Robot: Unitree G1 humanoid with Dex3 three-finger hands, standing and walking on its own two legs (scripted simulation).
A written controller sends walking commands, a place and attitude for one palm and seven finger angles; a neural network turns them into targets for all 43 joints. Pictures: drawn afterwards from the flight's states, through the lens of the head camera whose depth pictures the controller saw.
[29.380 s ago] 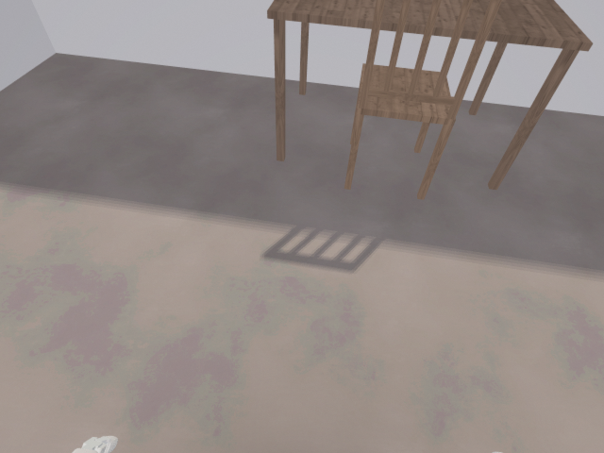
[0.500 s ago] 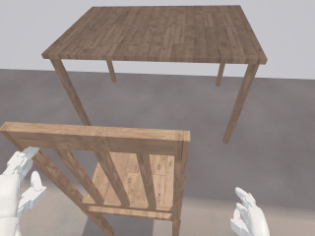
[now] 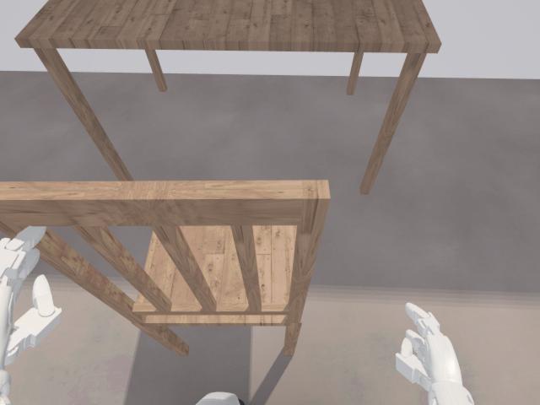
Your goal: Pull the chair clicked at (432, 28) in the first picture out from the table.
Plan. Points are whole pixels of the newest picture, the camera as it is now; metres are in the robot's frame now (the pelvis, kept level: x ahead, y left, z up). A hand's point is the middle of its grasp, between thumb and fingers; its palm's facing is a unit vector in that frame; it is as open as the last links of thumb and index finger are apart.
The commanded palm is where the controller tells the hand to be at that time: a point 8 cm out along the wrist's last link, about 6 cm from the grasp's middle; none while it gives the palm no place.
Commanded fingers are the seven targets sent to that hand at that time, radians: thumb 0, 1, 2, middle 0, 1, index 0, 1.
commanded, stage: step back with the hand held close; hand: left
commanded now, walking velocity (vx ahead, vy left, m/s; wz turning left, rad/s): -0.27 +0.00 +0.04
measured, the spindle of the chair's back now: (192, 274) +0.30 +0.17 -0.05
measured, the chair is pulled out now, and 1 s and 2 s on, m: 0.56 0.58 0.58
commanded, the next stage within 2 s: stop stepping back and stand still in 1.06 s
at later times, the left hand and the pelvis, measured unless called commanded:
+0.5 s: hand out of the picture +0.13 +0.30 +0.18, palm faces +0.51 -0.71 -0.48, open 7.3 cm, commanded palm +0.08 +0.32 +0.18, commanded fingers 0.00 0.90 0.90 -0.20 -0.30 -0.20 -0.30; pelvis -0.06 +0.02 -0.01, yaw +0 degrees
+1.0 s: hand out of the picture +0.09 +0.26 +0.17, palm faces +0.39 -0.76 -0.52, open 7.4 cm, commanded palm +0.03 +0.31 +0.18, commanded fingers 0.00 0.90 0.90 -0.20 -0.30 -0.20 -0.30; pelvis -0.11 +0.01 +0.00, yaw -1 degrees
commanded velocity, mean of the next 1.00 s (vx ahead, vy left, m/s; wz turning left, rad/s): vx -0.34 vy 0.00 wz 0.03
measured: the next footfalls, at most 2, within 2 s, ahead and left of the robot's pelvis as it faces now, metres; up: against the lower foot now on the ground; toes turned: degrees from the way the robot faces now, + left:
right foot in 0.84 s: -0.09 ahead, -0.12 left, +0.00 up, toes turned -4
left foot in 1.10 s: -0.14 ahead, +0.12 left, +0.00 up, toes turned +1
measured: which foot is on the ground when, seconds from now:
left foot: down 0.00-0.88, up 0.90-1.00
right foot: down 0.00-0.66, up 0.68-0.82, down 0.84-1.00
